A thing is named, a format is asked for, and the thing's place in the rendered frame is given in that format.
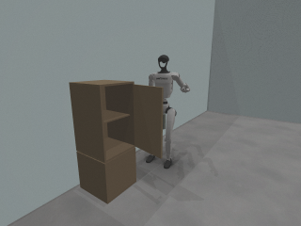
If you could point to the handle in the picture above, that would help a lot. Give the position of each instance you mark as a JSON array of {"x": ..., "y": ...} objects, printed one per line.
[{"x": 164, "y": 121}]

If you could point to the cupboard door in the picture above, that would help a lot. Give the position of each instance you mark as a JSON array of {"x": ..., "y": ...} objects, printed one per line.
[{"x": 148, "y": 118}]

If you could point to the left robot hand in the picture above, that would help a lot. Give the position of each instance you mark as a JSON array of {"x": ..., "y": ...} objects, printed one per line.
[{"x": 186, "y": 87}]

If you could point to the robot left upper arm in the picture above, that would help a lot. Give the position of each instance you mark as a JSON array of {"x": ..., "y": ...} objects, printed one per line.
[{"x": 176, "y": 77}]

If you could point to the robot right upper arm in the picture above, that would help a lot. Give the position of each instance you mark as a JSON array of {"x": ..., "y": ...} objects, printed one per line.
[{"x": 151, "y": 79}]

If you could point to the robot head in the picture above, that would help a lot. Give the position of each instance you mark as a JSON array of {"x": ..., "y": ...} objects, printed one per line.
[{"x": 164, "y": 59}]

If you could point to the robot right foot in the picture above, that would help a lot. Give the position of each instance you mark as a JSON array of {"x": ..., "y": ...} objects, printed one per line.
[{"x": 150, "y": 158}]

